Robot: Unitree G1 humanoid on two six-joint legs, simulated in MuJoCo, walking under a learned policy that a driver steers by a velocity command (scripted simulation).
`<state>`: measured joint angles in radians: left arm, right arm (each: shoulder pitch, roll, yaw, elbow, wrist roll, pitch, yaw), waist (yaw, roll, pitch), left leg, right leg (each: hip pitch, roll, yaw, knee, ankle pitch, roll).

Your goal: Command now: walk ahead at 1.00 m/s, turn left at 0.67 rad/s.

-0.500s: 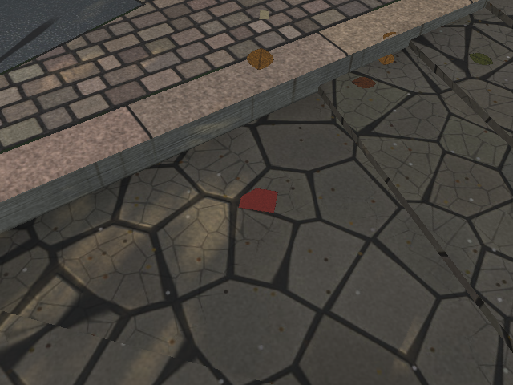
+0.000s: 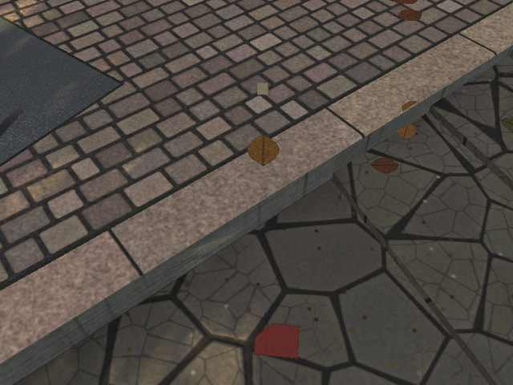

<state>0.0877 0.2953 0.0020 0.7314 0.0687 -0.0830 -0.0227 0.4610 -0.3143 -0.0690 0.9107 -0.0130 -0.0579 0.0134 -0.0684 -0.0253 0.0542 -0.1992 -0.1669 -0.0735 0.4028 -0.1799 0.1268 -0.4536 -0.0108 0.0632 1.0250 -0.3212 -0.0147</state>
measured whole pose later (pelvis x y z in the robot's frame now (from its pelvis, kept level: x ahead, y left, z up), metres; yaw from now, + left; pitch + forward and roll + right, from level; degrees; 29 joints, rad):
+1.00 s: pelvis +0.82 +0.14 -0.01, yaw +52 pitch +2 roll +0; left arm -0.03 0.14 -0.07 0.46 0.05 0.00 0.03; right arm 0.39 -0.32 -0.07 0.85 0.01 -0.01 -0.02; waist -0.04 0.02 0.08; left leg -0.10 -0.14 -0.16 0.45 -0.14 0.10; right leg -0.84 0.01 -0.02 1.12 -0.31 -0.06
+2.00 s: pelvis +1.08 +0.29 +0.09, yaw +6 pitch +3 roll +0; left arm 0.11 0.35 0.08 0.62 0.03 0.04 -0.11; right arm 0.47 -0.29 -0.04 0.78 -0.04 -0.11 -0.01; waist -0.09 -0.06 -0.05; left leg 0.12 0.01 0.18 0.22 -0.39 0.00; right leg -0.86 -0.04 0.03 1.20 -0.11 -0.03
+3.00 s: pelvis +2.02 +0.13 +0.07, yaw -8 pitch +3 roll +0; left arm -0.03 0.26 -0.03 0.58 0.06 -0.10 0.00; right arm 0.53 -0.30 -0.08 0.87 0.01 -0.07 0.02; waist -0.12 0.01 0.00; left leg -0.06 -0.07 -0.20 0.79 -0.48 0.09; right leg -0.52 -0.01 0.01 0.62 -0.16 0.00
